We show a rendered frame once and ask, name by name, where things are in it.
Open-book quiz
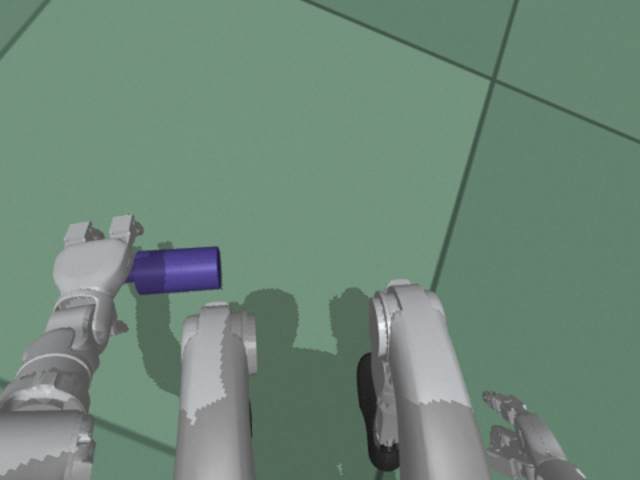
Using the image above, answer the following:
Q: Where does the right robot hand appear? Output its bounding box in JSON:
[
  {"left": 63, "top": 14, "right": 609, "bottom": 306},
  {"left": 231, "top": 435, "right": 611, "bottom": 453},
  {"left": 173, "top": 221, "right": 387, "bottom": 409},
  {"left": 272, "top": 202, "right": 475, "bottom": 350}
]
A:
[{"left": 482, "top": 391, "right": 568, "bottom": 480}]

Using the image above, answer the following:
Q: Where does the left robot hand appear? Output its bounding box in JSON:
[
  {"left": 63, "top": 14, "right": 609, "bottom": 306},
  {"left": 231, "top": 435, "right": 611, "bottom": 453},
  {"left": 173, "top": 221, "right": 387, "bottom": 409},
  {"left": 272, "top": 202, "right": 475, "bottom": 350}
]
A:
[{"left": 53, "top": 214, "right": 144, "bottom": 336}]

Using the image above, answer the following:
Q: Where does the bottle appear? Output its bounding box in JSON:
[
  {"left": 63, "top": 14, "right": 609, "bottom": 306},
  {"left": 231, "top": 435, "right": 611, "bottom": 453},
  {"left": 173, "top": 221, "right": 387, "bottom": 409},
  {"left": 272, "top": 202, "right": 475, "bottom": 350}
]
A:
[{"left": 124, "top": 246, "right": 221, "bottom": 295}]

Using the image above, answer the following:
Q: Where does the left robot arm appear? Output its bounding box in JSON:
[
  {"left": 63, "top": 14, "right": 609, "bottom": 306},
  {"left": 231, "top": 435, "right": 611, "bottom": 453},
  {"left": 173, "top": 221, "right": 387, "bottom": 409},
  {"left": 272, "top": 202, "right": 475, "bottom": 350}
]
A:
[{"left": 0, "top": 289, "right": 115, "bottom": 480}]

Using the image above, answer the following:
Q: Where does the right robot arm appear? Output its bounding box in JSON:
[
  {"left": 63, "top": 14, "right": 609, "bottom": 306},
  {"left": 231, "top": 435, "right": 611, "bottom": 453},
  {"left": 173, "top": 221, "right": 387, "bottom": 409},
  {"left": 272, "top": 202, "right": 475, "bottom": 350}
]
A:
[{"left": 534, "top": 459, "right": 587, "bottom": 480}]

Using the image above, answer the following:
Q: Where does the right robot foot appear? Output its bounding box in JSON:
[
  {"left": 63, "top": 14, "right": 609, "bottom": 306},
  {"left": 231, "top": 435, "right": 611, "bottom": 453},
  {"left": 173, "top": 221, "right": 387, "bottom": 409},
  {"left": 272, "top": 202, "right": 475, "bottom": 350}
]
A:
[{"left": 357, "top": 352, "right": 400, "bottom": 472}]

